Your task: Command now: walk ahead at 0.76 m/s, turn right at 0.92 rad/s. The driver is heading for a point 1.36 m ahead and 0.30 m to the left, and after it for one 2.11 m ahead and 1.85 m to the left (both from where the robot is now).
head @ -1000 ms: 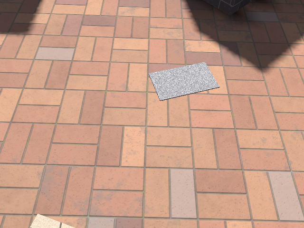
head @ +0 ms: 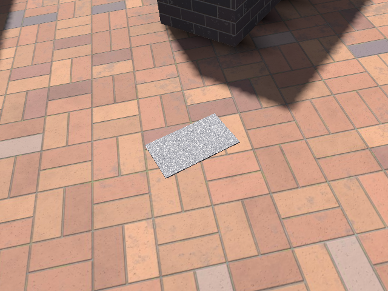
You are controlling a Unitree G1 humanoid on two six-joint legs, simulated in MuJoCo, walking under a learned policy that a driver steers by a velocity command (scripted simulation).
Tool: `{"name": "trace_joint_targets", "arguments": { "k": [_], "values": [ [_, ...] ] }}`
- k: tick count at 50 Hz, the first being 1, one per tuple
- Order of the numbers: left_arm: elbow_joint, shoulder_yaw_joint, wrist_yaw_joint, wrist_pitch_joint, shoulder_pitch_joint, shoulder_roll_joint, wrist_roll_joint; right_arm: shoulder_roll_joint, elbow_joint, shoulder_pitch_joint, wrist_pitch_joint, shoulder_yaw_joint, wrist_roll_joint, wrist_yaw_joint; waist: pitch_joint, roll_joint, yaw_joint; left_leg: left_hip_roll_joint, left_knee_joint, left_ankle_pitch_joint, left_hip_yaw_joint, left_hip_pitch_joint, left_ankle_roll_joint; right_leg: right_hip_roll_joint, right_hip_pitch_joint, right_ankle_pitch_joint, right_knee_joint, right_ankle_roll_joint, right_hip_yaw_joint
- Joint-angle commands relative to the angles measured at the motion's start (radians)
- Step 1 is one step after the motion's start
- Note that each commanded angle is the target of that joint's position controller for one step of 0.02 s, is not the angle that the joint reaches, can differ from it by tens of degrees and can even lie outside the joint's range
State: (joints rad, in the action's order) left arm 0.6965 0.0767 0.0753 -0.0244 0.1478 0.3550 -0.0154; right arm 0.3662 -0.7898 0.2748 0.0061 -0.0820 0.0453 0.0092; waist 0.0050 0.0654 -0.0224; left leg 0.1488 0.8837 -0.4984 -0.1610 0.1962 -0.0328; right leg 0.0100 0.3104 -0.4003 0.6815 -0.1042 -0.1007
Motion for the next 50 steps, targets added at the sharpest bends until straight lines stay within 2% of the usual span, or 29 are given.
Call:
{"name": "trace_joint_targets", "arguments": {
  "k": [1, 3, 4, 7, 10, 14, 16, 18, 19, 20, 21, 22, 23, 24, 25, 28, 31, 34, 37, 38, 39, 40, 41, 42, 43, 44, 45, 46, 50],
  "values": [
    [0.023, 0.04, -0.045, 0.017, 0.291, 0.194, -0.001, 0.051, 0.232, -0.311, 0.065, 0.021, 0.018, 0.026, 0.061, -0.222, 0.173, -0.075, 0.409, 0.086, 0.187, 0.837, 0.016, -0.308, -0.511, -0.242, -0.478, -0.213, 0.732],
    [0.019, 0.017, -0.063, 0.037, 0.234, 0.136, -0.007, 0.077, 0.145, -0.145, 0.067, 0.021, 0.022, 0.041, 0.046, -0.128, 0.075, -0.021, 0.279, 0.23, 0.162, 0.678, 0.023, -0.225, -0.413, -0.114, -0.498, -0.148, 0.512],
    [0.012, 0.004, -0.066, 0.054, 0.193, 0.11, -0.009, 0.076, 0.116, -0.108, 0.055, 0.024, 0.021, 0.048, 0.048, -0.146, 0.052, -0.015, 0.258, 0.286, 0.143, 0.617, 0.022, -0.182, -0.362, -0.042, -0.528, -0.118, 0.434],
    [0.049, -0.004, -0.049, 0.098, 0.238, 0.101, 0.004, 0.047, 0.115, -0.155, 0.021, 0.035, -0.01, 0.058, 0.101, -0.124, 0.051, -0.028, 0.226, 0.383, 0.083, 0.617, 0.042, -0.133, -0.324, 0.33, -0.572, -0.071, 0.266],
    [0.089, -0.016, -0.048, 0.12, 0.3, 0.077, -0.005, 0.004, 0.143, -0.253, 0.024, 0.055, -0.036, 0.061, 0.141, -0.101, 0.075, -0.083, 0.113, 0.441, 0.071, 0.634, 0.075, -0.113, -0.334, 0.623, -0.598, -0.022, 0.113],
    [0.122, -0.037, -0.071, 0.145, 0.277, 0.062, -0.01, -0.023, 0.151, -0.287, 0.031, 0.075, -0.039, 0.066, 0.135, -0.116, 0.042, -0.178, -0.16, 0.557, -0.018, 0.402, 0.142, -0.145, -0.318, 1.096, -0.661, 0.04, -0.022],
    [0.122, -0.023, -0.096, 0.141, 0.258, 0.109, -0.022, 0.017, 0.104, -0.162, 0.023, 0.065, -0.038, 0.054, 0.016, -0.179, -0.027, -0.25, -0.162, 0.518, -0.042, 0.26, 0.167, -0.184, -0.437, 1.525, -0.512, 0.074, -0.049],
    [0.106, -0.001, -0.117, 0.108, 0.186, 0.158, -0.047, 0.093, 0.007, 0.165, 0.015, 0.032, -0.037, 0.037, -0.14, -0.21, -0.193, -0.316, -0.134, 0.387, -0.031, -0.004, 0.202, -0.208, -0.459, 1.747, -0.098, 0.087, -0.052],
    [0.09, 0.01, -0.12, 0.093, 0.118, 0.18, -0.048, 0.129, -0.057, 0.372, 0.014, 0.009, -0.037, 0.028, -0.178, -0.192, -0.301, -0.289, -0.209, 0.325, 0.034, -0.161, 0.242, -0.19, -0.371, 1.65, 0.246, 0.085, -0.053],
    [0.081, -0.003, -0.107, 0.1, 0.047, 0.118, -0.043, 0.163, -0.094, 0.466, 0.012, -0.014, -0.039, 0.014, -0.138, -0.053, -0.332, -0.223, -0.277, 0.252, 0.178, -0.309, 0.292, -0.039, -0.12, 0.931, 0.71, 0.075, -0.051],
    [0.003, -0.054, -0.079, 0.127, 0.097, -0.075, -0.032, 0.193, -0.079, 0.318, 0.004, -0.02, -0.023, 0.008, -0.1, 0.248, -0.116, -0.024, -0.317, 0.262, 0.697, -0.492, 0.451, 0.147, 0.411, -0.069, 1.072, 0.123, 0.08],
    [-0.052, -0.069, -0.07, 0.153, 0.116, -0.037, -0.02, 0.179, -0.031, 0.205, 0.007, -0.024, -0.033, 0.008, -0.185, 0.157, -0.077, 0.076, -0.586, 0.01, 1.057, -0.51, 0.533, 0.105, 0.545, -0.016, 1.069, 0.101, 0.255],
    [-0.047, -0.068, -0.063, 0.17, 0.076, 0.029, -0.034, 0.116, -0.02, 0.174, 0.012, -0.018, -0.032, 0.002, -0.095, -0.033, -0.061, 0.082, -0.681, -0.146, 1.04, -0.374, 0.487, 0.031, 0.524, 0.08, 0.955, 0.072, 0.277],
    [-0.046, -0.067, -0.061, 0.173, 0.048, 0.047, -0.039, 0.066, -0.029, 0.154, 0.018, -0.008, -0.028, 0.002, 0.0, -0.16, -0.017, 0.052, -0.706, -0.101, 0.951, -0.203, 0.439, -0.01, 0.468, 0.118, 0.839, 0.065, 0.257],
    [-0.056, -0.073, -0.065, 0.158, 0.019, 0.032, -0.059, 0.055, -0.037, 0.135, 0.03, -0.002, -0.028, 0.0, 0.065, -0.197, 0.02, -0.003, -0.707, 0.02, 0.838, -0.063, 0.403, -0.04, 0.418, 0.101, 0.77, 0.078, 0.243],
    [-0.099, -0.097, -0.063, 0.095, -0.015, -0.006, -0.075, 0.063, -0.035, 0.121, 0.074, 0.007, -0.039, -0.002, 0.143, -0.161, 0.076, -0.106, -0.751, 0.17, 0.647, 0.209, 0.386, -0.104, 0.333, 0.092, 0.551, 0.137, 0.174],
    [-0.181, -0.115, -0.047, 0.097, -0.208, -0.032, -0.046, 0.07, -0.031, 0.143, 0.086, -0.004, -0.048, -0.004, 0.167, -0.106, 0.004, -0.18, -0.779, 0.409, 0.538, 0.298, 0.33, -0.104, 0.224, 0.34, 0.204, 0.168, 0.098],
    [-0.207, -0.122, -0.047, 0.099, -0.276, -0.056, -0.021, 0.097, -0.046, 0.215, 0.081, -0.02, -0.061, 0.003, 0.084, -0.041, -0.078, -0.179, -0.722, 0.729, 0.532, 0.134, 0.264, -0.036, 0.139, 0.523, -0.01, 0.151, 0.062],
    [-0.209, -0.105, -0.063, 0.108, -0.246, -0.011, -0.02, 0.123, -0.041, 0.207, 0.075, -0.033, -0.053, -0.008, 0.004, -0.01, -0.064, -0.165, -0.561, 0.993, 0.544, -0.051, 0.215, 0.016, 0.036, 0.466, -0.164, 0.128, 0.085],
    [-0.187, -0.085, -0.075, 0.112, -0.165, 0.034, -0.017, 0.145, -0.037, 0.195, 0.078, -0.038, -0.047, -0.01, -0.07, -0.004, -0.024, -0.161, -0.438, 1.106, 0.553, -0.088, 0.191, 0.039, -0.077, 0.402, -0.176, 0.118, 0.099],
    [-0.151, -0.062, -0.088, 0.118, -0.013, 0.081, -0.007, 0.185, -0.024, 0.146, 0.082, -0.047, -0.041, -0.007, -0.159, 0.009, 0.072, -0.162, -0.252, 1.107, 0.559, -0.076, 0.174, 0.026, -0.244, 0.335, -0.188, 0.109, 0.126],
    [-0.093, -0.031, -0.106, 0.124, 0.212, 0.138, -0.011, 0.176, -0.005, 0.073, 0.094, -0.047, -0.035, -0.002, -0.257, -0.004, 0.193, -0.195, -0.021, 0.984, 0.534, 0.045, 0.165, -0.046, -0.488, 0.242, -0.149, 0.091, 0.168],
    [-0.05, -0.006, -0.125, 0.126, 0.414, 0.195, -0.043, 0.017, 0.028, 0.056, 0.103, -0.008, -0.028, -0.005, -0.365, -0.18, 0.229, -0.244, 0.302, 0.269, 0.442, 0.226, 0.179, -0.302, -0.712, -0.055, -0.139, 0.068, 0.393],
    [-0.059, 0.013, -0.112, 0.119, 0.311, 0.268, -0.069, -0.053, 0.101, 0.188, 0.094, 0.025, -0.094, -0.005, -0.503, -0.511, 0.09, -0.296, 0.554, -0.017, 0.325, 0.49, 0.144, -0.543, -0.832, -0.235, -0.344, -0.055, 0.987],
    [-0.085, 0.008, -0.102, 0.109, 0.201, 0.148, -0.056, 0.043, 0.065, 0.097, 0.071, 0.019, -0.056, -0.017, -0.344, -0.287, 0.108, -0.189, 0.57, 0.124, 0.293, 0.586, 0.158, -0.458, -0.688, -0.397, -0.393, -0.049, 0.912],
    [-0.08, -0.013, -0.097, 0.108, 0.149, 0.063, -0.044, 0.065, 0.071, 0.013, 0.059, 0.009, -0.036, -0.005, -0.207, -0.183, 0.11, -0.155, 0.516, 0.21, 0.267, 0.587, 0.151, -0.404, -0.548, -0.271, -0.389, -0.03, 0.712],
    [-0.053, -0.02, -0.092, 0.108, 0.151, 0.031, -0.051, 0.056, 0.075, -0.028, 0.05, 0.008, -0.028, 0.009, -0.126, -0.094, 0.1, -0.127, 0.493, 0.229, 0.255, 0.57, 0.142, -0.37, -0.439, -0.083, -0.4, -0.021, 0.581],
    [-0.016, -0.024, -0.096, 0.113, 0.186, 0.021, -0.049, 0.032, 0.095, -0.068, 0.038, 0.011, -0.013, 0.026, -0.078, -0.093, 0.089, -0.099, 0.476, 0.226, 0.255, 0.568, 0.141, -0.338, -0.373, 0.026, -0.41, -0.011, 0.473],
    [0.079, -0.034, -0.07, 0.146, 0.239, -0.03, -0.009, -0.049, 0.191, -0.166, -0.005, 0.044, -0.008, 0.059, 0.015, -0.151, 0.031, -0.043, 0.441, 0.259, 0.222, 0.631, 0.137, -0.308, -0.263, 0.32, -0.477, 0.037, 0.2]
  ]
}}
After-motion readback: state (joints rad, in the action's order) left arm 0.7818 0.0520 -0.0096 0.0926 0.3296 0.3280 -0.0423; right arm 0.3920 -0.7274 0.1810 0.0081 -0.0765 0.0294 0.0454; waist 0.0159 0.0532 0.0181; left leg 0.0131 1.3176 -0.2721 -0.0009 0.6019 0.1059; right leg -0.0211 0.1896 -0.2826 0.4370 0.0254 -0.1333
